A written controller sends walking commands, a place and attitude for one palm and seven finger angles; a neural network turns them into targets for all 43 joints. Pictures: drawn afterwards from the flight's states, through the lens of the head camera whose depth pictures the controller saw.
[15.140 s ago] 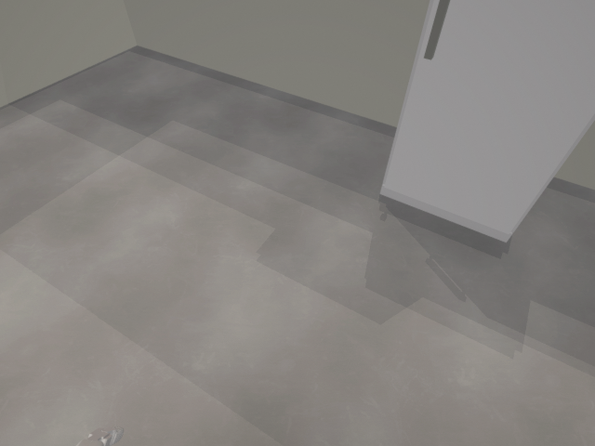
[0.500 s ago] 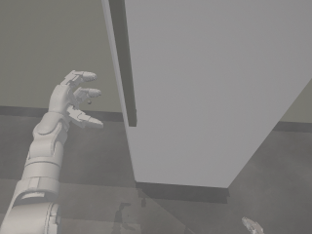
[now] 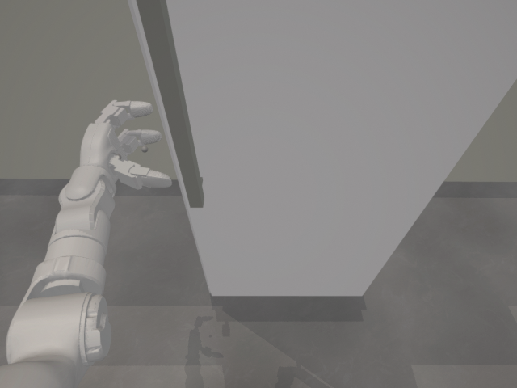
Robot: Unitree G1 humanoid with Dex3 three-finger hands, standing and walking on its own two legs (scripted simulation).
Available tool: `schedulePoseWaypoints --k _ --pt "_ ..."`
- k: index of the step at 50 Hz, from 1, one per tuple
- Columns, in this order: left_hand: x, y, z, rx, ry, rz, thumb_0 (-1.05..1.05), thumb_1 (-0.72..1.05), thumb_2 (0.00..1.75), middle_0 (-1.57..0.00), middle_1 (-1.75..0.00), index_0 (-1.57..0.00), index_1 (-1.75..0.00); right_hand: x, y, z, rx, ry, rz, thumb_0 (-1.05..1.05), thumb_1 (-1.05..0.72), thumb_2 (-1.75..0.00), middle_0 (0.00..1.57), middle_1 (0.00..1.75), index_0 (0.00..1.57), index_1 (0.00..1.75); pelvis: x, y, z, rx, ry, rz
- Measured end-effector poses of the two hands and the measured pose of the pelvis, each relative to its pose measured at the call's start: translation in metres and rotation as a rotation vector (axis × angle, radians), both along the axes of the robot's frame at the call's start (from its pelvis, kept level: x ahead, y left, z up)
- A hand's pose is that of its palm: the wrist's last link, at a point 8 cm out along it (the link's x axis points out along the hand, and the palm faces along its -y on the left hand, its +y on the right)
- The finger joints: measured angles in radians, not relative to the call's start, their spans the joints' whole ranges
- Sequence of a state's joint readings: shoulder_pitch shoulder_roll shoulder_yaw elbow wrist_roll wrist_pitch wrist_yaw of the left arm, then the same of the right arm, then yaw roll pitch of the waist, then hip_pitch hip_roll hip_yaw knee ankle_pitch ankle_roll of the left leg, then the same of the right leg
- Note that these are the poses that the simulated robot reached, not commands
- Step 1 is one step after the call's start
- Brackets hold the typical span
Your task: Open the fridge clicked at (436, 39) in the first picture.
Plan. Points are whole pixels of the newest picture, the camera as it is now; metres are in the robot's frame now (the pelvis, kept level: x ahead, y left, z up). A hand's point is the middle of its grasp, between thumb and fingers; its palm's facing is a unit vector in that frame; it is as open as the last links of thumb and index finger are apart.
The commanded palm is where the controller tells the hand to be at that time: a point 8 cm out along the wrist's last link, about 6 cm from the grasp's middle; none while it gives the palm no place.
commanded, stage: move the hooked fingers beside the handle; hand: left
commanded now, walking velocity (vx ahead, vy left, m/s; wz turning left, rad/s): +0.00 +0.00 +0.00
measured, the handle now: (178, 96) +0.49 +0.12 +0.20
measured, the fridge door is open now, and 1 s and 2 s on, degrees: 0 0 0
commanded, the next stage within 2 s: feel for the door with the fingertips in 0.74 s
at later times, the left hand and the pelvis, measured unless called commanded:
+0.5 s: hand (141, 159) +0.42 +0.18 +0.14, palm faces +0.03 -1.00 +0.02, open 14.0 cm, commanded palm +0.40 +0.23 +0.14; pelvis +0.00 +0.00 +0.00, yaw +0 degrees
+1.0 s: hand (141, 151) +0.44 +0.18 +0.14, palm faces -0.02 -1.00 +0.01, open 14.0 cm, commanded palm +0.41 +0.22 +0.14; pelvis +0.00 +0.01 +0.00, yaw +1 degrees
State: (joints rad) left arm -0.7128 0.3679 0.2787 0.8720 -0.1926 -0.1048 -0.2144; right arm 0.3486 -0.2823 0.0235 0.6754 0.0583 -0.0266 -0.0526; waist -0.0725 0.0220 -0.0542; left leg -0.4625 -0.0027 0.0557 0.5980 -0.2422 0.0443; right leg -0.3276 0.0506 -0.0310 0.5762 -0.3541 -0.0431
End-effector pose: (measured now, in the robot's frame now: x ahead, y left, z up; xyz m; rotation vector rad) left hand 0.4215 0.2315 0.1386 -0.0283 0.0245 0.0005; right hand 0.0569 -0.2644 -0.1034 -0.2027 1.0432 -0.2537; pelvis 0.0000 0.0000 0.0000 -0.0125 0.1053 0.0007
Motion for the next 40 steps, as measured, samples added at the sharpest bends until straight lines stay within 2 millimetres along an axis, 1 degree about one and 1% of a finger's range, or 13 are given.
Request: schedulePoseWaypoints --k 5,10,13,16,20,23,25,29,32,35,40 --pt "-0.003 0.008 -0.003 0.007 -0.019 0.031 -0.01 -0.5 0.3 -0.3 -1.2 -0.3 -1.2 -0.005 -0.003 0.001 0.002 0.005 -0.023 0.01 -0.91 -0.9 0.2 0.3 0.2 0.3 0.003 -0.003 0.0 0.002 0.0 -0.012" --pt "-0.009 0.015 -0.001 0.033 -0.032 0.031 -0.01 -0.5 0.3 -0.3 -1.2 -0.3 -1.2 -0.003 -0.004 0.0 0.002 0.007 -0.022 0.01 -0.91 -0.9 0.2 0.3 0.2 0.3 0.003 -0.004 -0.001 -0.001 -0.003 -0.006" --pt "-0.014 0.012 0.005 0.036 -0.051 0.009 -0.01 -0.5 0.3 -0.3 -1.2 -0.3 -1.2 0.004 -0.003 0.0 0.006 -0.004 -0.011 0.01 -0.91 -0.9 0.2 0.3 0.2 0.3 0.004 -0.003 0.0 -0.003 -0.006 -0.001" --pt "-0.018 0.004 0.007 0.024 -0.053 -0.019 -0.01 -0.5 0.3 -0.3 -1.2 -0.3 -1.2 0.014 -0.001 0.0 0.011 -0.028 0.007 0.01 -0.91 -0.9 0.2 0.3 0.2 0.3 0.003 -0.002 -0.001 -0.003 -0.012 0.007" --pt "-0.019 -0.002 0.0 0.0 -0.011 -0.015 -0.01 -0.5 0.3 -0.3 -1.2 -0.3 -1.2 0.028 0.003 0.003 0.018 -0.07 0.026 0.01 -0.91 -0.9 0.2 0.3 0.2 0.3 0.0 -0.002 -0.001 -0.002 -0.017 0.009" --pt "-0.019 -0.001 -0.005 0.0 0.006 0.011 -0.01 -0.5 0.3 -0.3 -1.2 -0.3 -1.2 0.034 0.006 0.006 0.02 -0.099 0.039 0.01 -0.91 -0.9 0.2 0.3 0.2 0.3 -0.003 -0.002 -0.001 -0.001 -0.016 0.008" --pt "-0.02 0.001 -0.004 0.008 -0.009 0.028 -0.01 -0.5 0.3 -0.3 -1.2 -0.3 -1.2 0.036 0.008 0.007 0.019 -0.109 0.046 0.01 -0.91 -0.9 0.2 0.3 0.2 0.3 -0.004 -0.002 -0.001 -0.002 -0.016 0.007" --pt "-0.021 0.004 0.006 0.029 -0.064 0.036 -0.01 -0.5 0.3 -0.3 -1.2 -0.3 -1.2 0.034 0.01 0.006 0.02 -0.107 0.053 0.01 -0.91 -0.9 0.2 0.3 0.2 0.3 -0.006 -0.002 -0.002 -0.004 -0.018 0.01" --pt "-0.018 0.005 0.01 0.03 -0.063 0.02 -0.01 -0.5 0.3 -0.3 -1.2 -0.3 -1.2 0.029 0.01 0.003 0.02 -0.087 0.052 0.01 -0.91 -0.9 0.2 0.3 0.2 0.3 -0.007 -0.001 -0.002 -0.006 -0.018 0.015" --pt "-0.015 0.007 0.006 0.013 -0.022 0.006 -0.01 -0.5 0.3 -0.3 -1.2 -0.3 -1.2 0.022 0.009 0.002 0.018 -0.065 0.044 0.01 -0.91 -0.9 0.2 0.3 0.2 0.3 -0.007 -0.001 -0.002 -0.006 -0.014 0.014" --pt "-0.013 0.013 -0.007 -0.002 0.02 0.016 -0.01 -0.5 0.3 -0.3 -1.2 -0.3 -1.2 0.008 0.007 0.001 0.006 -0.036 0.024 0.01 -0.91 -0.9 0.2 0.3 0.2 0.3 -0.008 0.001 -0.003 -0.008 -0.004 0.009"
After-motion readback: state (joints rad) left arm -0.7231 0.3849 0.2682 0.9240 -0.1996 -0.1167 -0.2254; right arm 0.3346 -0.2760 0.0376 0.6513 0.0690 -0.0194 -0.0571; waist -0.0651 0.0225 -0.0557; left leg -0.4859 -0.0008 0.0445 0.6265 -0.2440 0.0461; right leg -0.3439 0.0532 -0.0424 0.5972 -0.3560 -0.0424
